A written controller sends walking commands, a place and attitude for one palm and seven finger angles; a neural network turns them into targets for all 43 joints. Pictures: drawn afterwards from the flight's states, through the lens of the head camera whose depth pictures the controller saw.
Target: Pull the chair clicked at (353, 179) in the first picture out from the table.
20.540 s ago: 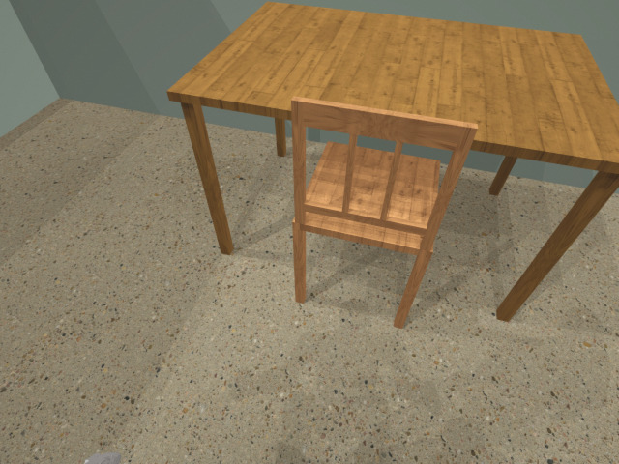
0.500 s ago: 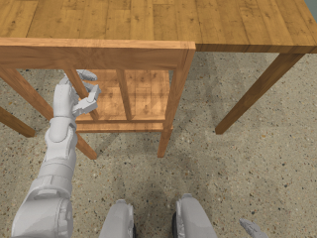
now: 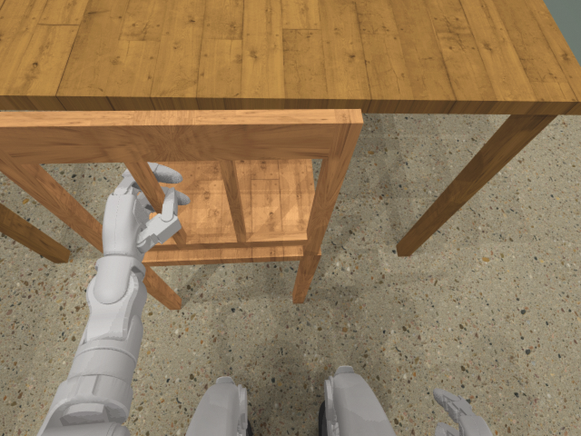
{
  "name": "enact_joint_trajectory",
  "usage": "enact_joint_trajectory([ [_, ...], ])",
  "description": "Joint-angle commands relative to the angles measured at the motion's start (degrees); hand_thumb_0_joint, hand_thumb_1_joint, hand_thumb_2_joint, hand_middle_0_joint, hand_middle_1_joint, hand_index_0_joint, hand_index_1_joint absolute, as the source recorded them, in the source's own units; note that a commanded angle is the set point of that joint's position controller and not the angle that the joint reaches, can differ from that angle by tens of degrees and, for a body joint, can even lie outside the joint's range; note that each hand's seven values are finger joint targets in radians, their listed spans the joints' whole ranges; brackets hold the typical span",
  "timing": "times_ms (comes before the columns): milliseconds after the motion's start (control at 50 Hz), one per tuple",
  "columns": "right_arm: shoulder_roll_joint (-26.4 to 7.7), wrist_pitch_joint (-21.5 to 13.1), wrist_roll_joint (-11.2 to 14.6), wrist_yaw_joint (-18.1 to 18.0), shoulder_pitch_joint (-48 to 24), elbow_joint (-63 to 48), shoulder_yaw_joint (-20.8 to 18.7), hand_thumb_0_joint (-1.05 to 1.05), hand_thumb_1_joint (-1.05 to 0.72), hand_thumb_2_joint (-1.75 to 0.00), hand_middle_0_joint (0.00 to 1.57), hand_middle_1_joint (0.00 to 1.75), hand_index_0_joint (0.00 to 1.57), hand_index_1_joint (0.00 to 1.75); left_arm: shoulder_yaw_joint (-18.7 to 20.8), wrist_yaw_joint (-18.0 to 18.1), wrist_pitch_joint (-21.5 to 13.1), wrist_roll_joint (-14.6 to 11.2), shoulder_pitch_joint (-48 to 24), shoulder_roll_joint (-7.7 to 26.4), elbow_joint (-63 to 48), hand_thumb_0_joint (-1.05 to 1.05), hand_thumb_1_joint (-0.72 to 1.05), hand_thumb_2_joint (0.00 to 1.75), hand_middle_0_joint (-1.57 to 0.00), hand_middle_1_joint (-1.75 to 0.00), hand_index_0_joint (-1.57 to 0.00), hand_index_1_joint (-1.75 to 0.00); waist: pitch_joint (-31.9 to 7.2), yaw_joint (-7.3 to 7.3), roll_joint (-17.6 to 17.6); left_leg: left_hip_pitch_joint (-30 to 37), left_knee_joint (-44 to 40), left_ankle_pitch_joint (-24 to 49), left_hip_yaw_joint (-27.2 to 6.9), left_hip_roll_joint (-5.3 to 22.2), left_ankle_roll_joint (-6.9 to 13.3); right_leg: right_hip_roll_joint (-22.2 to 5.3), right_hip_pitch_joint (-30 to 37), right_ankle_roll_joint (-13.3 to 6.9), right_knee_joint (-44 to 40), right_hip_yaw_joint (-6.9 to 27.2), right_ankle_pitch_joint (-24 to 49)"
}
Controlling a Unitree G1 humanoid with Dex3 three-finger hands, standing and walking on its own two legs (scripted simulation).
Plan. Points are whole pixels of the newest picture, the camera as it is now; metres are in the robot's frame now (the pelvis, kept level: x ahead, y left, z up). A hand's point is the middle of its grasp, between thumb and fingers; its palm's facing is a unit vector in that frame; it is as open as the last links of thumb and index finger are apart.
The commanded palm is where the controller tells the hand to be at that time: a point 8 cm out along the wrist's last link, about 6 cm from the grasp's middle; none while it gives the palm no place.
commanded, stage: hook a spindle and tug to test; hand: left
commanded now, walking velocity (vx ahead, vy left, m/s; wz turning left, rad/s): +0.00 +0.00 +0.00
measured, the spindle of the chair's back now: (162, 206) +0.43 +0.18 -0.01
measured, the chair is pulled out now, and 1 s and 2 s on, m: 0.02 0.09 0.23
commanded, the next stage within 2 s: step backward, pulling the chair out in 0.12 s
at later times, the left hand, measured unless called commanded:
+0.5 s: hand (176, 226) +0.38 +0.14 +0.03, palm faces +0.05 -0.99 -0.12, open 4.9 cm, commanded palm +0.36 +0.19 +0.03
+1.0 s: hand (189, 261) +0.33 +0.12 +0.03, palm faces +0.01 -0.99 -0.15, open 4.9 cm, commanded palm +0.30 +0.17 +0.03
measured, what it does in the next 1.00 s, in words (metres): rises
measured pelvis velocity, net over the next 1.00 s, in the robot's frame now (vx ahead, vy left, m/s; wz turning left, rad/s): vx -0.02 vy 0.00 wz -0.06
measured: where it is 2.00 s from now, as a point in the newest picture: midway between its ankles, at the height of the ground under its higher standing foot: outside the picture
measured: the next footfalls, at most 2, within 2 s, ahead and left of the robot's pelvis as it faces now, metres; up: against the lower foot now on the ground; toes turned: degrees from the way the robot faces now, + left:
left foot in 1.92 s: -0.10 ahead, +0.14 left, +0.00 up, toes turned +1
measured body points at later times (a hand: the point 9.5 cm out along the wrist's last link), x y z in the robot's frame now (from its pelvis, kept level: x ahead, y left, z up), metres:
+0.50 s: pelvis +0.02 +0.01 +0.09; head +0.12 +0.02 +0.53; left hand +0.37 +0.19 +0.04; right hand +0.12 -0.24 -0.03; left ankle -0.02 +0.11 -0.63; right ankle +0.02 -0.14 -0.63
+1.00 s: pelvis -0.02 +0.00 +0.10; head +0.07 -0.01 +0.54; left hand +0.33 +0.17 +0.04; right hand +0.06 -0.26 -0.03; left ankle -0.01 +0.11 -0.63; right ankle +0.02 -0.13 -0.63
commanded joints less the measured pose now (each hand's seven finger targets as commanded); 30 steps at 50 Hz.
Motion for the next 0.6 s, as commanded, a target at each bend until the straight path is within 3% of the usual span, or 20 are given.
enact_joint_trajectory([
  [0, -8.40, -2.45, 0.16, -0.38, 4.11, -5.74, -3.58, 0.00, -0.90, -0.90, 0.20, 0.30, 0.20, 0.30, 0.23, -0.83, -6.04, -0.70, -4.74, 5.57, -17.36, 0.00, 0.90, 0.90, -0.50, -1.45, -0.50, -1.45, -28.28, 1.87, 2.55, 19.00, -7.89, 37.11, -2.16, -0.90, -1.15, 1.60, 19.47, -2.96, -4.79, -1.64, 28.44],
  [20, -8.40, -2.52, 0.23, -0.39, 3.96, -5.57, -3.58, 0.00, -0.90, -0.90, 0.20, 0.30, 0.20, 0.30, 0.17, -0.70, -6.04, -0.69, -4.73, 5.67, -17.73, 0.00, 0.90, 0.90, -0.50, -1.45, -0.50, -1.45, -27.57, 1.69, 1.81, 18.65, -7.88, 36.37, -2.25, -0.79, -1.18, 1.55, 19.07, -2.95, -4.81, -1.79, 27.89],
  [60, -8.35, -2.66, 0.13, -0.47, 3.74, -5.47, -3.46, 0.00, -0.90, -0.90, 0.20, 0.30, 0.20, 0.30, -0.62, -0.42, -6.14, -0.33, -5.24, 5.45, -18.82, 0.00, 0.90, 0.90, -0.50, -1.45, -0.50, -1.45, -26.34, 1.50, 3.64, 19.14, -7.77, 36.82, -2.40, -0.76, -1.21, 1.51, 17.62, -3.00, -4.62, -1.82, 27.44],
  [120, -8.46, -2.87, -0.13, -0.75, 3.48, -4.79, -3.53, 0.00, -0.90, -0.90, 0.20, 0.30, 0.20, 0.30, -0.92, -0.19, -6.21, -0.10, -7.73, 5.06, -18.12, 0.00, 0.90, 0.90, -0.50, -1.45, -0.50, -1.45, -25.64, 0.60, 2.19, 17.88, -6.94, 34.67, -2.41, -0.95, -1.15, 1.40, 16.86, -2.89, -4.30, -1.80, 26.91],
  [140, -8.59, -3.00, -0.11, -0.91, 3.49, -4.81, -3.57, 0.00, -0.90, -0.90, 0.20, 0.30, 0.20, 0.30, 0.14, -0.05, -6.39, 0.01, -7.84, 6.48, -18.81, 0.00, 0.90, 0.90, -0.50, -1.45, -0.50, -1.45, -26.28, 0.95, 2.40, 17.85, -6.73, 34.98, -2.52, -0.97, -1.11, 1.41, 17.09, -3.06, -3.96, -1.69, 27.13],
  [200, -8.35, -3.20, -0.18, -1.18, 2.99, -4.22, -3.47, 0.00, -0.90, -0.90, 0.20, 0.30, 0.20, 0.30, -1.83, -0.39, -6.13, 0.27, -10.43, 4.35, -17.28, 0.00, 0.90, 0.90, -0.50, -1.45, -0.50, -1.45, -25.86, 0.00, 2.70, 17.50, -6.12, 33.38, -2.31, -1.20, -1.09, 1.17, 15.85, -2.88, -3.93, -1.69, 26.55],
  [220, -7.47, 0.95, 2.49, -3.43, 5.01, -9.14, -3.35, 0.00, -0.90, -0.90, 0.20, 0.30, 0.20, 0.30, 2.85, 5.50, 0.32, 6.29, -19.41, 20.41, -30.33, 0.00, 0.90, 0.90, -0.50, -1.45, -0.50, -1.45, -40.09, 3.20, 4.25, 35.18, -18.26, 30.24, -0.22, -0.88, 0.07, -2.22, 41.68, -3.87, -16.20, 4.43, 32.05],
  [240, -6.97, 1.68, 2.66, -5.35, 6.57, -10.86, -3.42, 0.00, -0.90, -0.90, 0.20, 0.30, 0.20, 0.30, 2.05, 8.25, 4.08, 6.42, -18.85, 18.33, -31.91, 0.00, 0.90, 0.90, -0.50, -1.45, -0.50, -1.45, -37.61, 2.15, 6.25, 37.31, -20.39, 31.68, 0.08, -1.58, 0.26, -2.12, 44.91, -3.68, -18.63, 3.90, 39.80],
  [260, -6.77, 2.25, 2.98, -6.38, 4.18, -10.23, -2.78, 0.00, -0.90, -0.90, 0.20, 0.30, 0.20, 0.30, 0.22, 9.56, 7.59, 6.46, -13.12, 14.82, -27.38, 0.00, 0.90, 0.90, -0.50, -1.45, -0.50, -1.45, -33.17, 1.87, 6.88, 36.46, -22.27, 33.54, -0.69, -1.08, -0.16, -2.88, 43.17, -3.71, -18.96, 3.39, 42.84],
  [280, -6.28, 3.02, 3.40, -6.73, 3.42, -9.34, -2.22, 0.00, -0.90, -0.90, 0.20, 0.30, 0.20, 0.30, -3.07, 10.10, 10.63, 6.52, -7.51, 9.89, -19.45, 0.00, 0.90, 0.90, -0.50, -1.45, -0.50, -1.45, -27.17, 1.83, 2.17, 35.12, -24.99, 27.64, -1.58, -0.13, -0.11, -3.04, 41.83, -2.93, -21.67, 3.16, 36.27],
  [320, -6.52, 4.08, 3.56, -7.99, 2.98, -7.05, -1.72, 0.00, -0.90, -0.90, 0.20, 0.30, 0.20, 0.30, -5.87, 10.99, 14.10, 7.08, -5.60, 7.00, -11.03, 0.00, 0.90, 0.90, -0.50, -1.45, -0.50, -1.45, -17.99, 1.33, -0.46, 32.77, -28.21, 29.70, -2.23, 1.42, 0.35, -3.91, 42.27, -2.46, -22.96, 2.64, 39.95],
  [360, -6.86, 4.45, 3.25, -8.65, 3.90, -5.03, -1.68, 0.00, -0.90, -0.90, 0.20, 0.30, 0.20, 0.30, -6.53, 11.41, 14.84, 7.36, -8.14, 6.35, -4.69, 0.00, 0.90, 0.90, -0.50, -1.45, -0.50, -1.45, -16.37, 1.10, -2.20, 35.87, -30.95, 38.70, -2.27, 3.08, -0.17, -4.93, 45.11, -2.07, -24.46, 2.50, 49.61],
  [380, -7.29, 4.59, 3.24, -8.51, 3.97, -4.58, -1.74, 0.00, -0.90, -0.90, 0.20, 0.30, 0.20, 0.30, -6.88, 11.39, 14.56, 7.10, -10.64, 6.40, -2.12, 0.00, 0.90, 0.90, -0.50, -1.45, -0.50, -1.45, -15.64, 1.31, -3.35, 37.41, -32.37, 36.62, -1.99, 3.92, -0.27, -5.46, 46.51, -1.49, -27.40, 3.12, 48.23],
  [420, -7.38, 4.47, 3.16, -8.94, 3.86, -3.26, -1.75, 0.00, -0.90, -0.90, 0.20, 0.30, 0.20, 0.30, -7.74, 11.31, 13.90, 7.49, -13.68, 6.04, 2.32, 0.00, 0.90, 0.90, -0.50, -1.45, -0.50, -1.45, -13.34, 1.29, 0.41, 39.92, -35.15, 40.30, -2.51, 5.10, -0.62, -6.00, 47.25, -1.76, -28.50, 3.36, 49.32],
  [440, -7.65, 4.29, 2.97, -9.16, 3.73, -2.88, -2.00, 0.00, -0.90, -0.90, 0.20, 0.30, 0.20, 0.30, -7.21, 11.36, 13.35, 7.67, -14.85, 7.04, 3.20, 0.00, 0.90, 0.90, -0.50, -1.45, -0.50, -1.45, -13.15, 1.57, 3.32, 42.42, -36.00, 45.74, -2.75, 5.86, -0.67, -5.77, 47.12, -1.77, -28.96, 2.94, 50.11],
  [460, -7.31, 4.27, 2.83, -9.09, 4.28, -2.34, -1.98, 0.00, -0.90, -0.90, 0.20, 0.30, 0.20, 0.30, -7.88, 11.20, 13.07, 7.64, -14.30, 5.77, 5.62, 0.00, 0.90, 0.90, -0.50, -1.45, -0.50, -1.45, -13.01, 1.69, 4.55, 45.11, -36.43, 50.52, -2.91, 6.61, -0.76, -5.58, 47.59, -1.84, -29.47, 2.79, 50.76],
  [580, -7.66, 3.84, 1.95, -8.03, 2.76, -1.85, -2.47, 0.00, -0.90, -0.90, 0.20, 0.30, 0.20, 0.30, -9.47, 10.29, 11.62, 7.87, -14.08, 3.66, 9.17, 0.00, 0.90, 0.90, -0.50, -1.45, -0.50, -1.45, -9.84, 2.66, 8.55, 54.74, -39.39, 63.05, -4.63, 9.99, -0.51, -2.86, 47.30, -2.20, -33.52, 1.14, 37.59],
])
